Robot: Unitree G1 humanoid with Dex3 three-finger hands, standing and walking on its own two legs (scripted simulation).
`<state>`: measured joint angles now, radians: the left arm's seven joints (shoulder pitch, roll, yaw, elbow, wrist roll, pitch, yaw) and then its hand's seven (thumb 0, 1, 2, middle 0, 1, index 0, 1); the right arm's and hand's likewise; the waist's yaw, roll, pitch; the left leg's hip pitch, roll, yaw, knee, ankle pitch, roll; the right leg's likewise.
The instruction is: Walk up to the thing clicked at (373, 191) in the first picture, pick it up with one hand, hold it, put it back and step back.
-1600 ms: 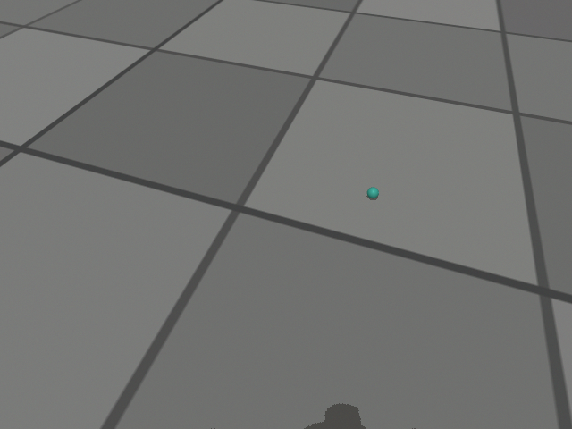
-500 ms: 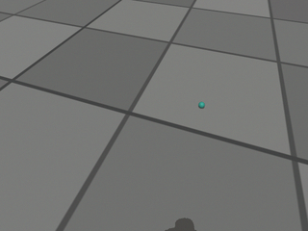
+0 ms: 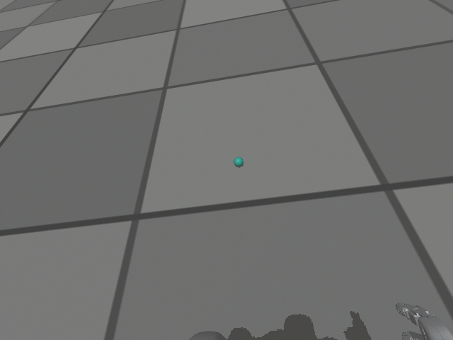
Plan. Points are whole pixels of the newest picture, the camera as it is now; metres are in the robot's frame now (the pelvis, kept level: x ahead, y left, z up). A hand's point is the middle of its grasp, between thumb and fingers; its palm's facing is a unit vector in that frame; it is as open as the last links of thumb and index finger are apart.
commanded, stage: walk up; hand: left
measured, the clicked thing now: (238, 161) +1.19 +0.12 -0.72
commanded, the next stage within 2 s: none
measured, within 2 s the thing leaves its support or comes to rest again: neither
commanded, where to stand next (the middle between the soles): +0.91 +0.45 m, yaw -78 degrees
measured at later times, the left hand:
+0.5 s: hand (114, 205) +0.47 +0.38 -0.11, palm faces -0.39 -0.79 -0.48, open 7.4 cm
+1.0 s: hand (122, 150) +0.69 +0.42 -0.10, palm faces -0.51 -0.64 -0.58, open 7.4 cm
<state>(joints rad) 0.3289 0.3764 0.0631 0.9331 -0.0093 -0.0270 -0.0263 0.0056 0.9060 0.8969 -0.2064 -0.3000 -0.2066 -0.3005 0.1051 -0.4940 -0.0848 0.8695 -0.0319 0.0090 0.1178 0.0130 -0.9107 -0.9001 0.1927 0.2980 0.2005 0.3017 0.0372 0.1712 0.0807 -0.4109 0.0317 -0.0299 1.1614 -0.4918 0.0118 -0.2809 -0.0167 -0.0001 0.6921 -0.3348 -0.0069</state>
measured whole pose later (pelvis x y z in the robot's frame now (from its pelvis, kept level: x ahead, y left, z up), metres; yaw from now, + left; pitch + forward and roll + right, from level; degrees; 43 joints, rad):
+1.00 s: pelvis +0.48 +0.21 -0.01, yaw -37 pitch -2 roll -1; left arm 0.37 0.39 0.03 0.81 0.01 -0.07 0.08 0.01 0.90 0.90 -0.22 -0.30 -0.22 -0.30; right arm 0.19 -0.49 -0.10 0.61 -0.06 0.08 0.10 0.01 -0.91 -0.90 0.20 0.30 0.21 0.30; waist -0.02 0.17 0.11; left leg -0.61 0.13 -0.13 1.10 -0.34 -0.01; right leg -0.36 -0.04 0.04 0.72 -0.33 0.03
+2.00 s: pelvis +0.87 +0.54 -0.04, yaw -63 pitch -3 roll -2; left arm 0.26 0.52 0.10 0.88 0.00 -0.03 0.11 0.01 0.90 0.90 -0.21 -0.30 -0.21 -0.30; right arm 0.22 -0.37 -0.06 0.73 -0.04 0.09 0.06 0.00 -0.91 -0.90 0.20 0.30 0.21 0.30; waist -0.01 0.04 0.14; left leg -0.44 0.14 0.02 1.02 -0.54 -0.04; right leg -0.66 0.01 0.05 1.32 -0.45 -0.02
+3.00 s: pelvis +0.87 +0.54 -0.01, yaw -81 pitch -2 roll +1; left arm 0.09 0.38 0.01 0.99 0.00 -0.03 0.02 0.01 0.90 0.90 -0.21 -0.30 -0.21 -0.30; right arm 0.16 -0.38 -0.02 0.99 0.00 0.00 0.01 0.01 -0.90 -0.90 0.20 0.30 0.21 0.30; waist -0.01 -0.01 0.12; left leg -0.34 0.04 0.05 0.75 -0.36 -0.02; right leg -0.41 -0.02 0.07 0.77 -0.32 0.02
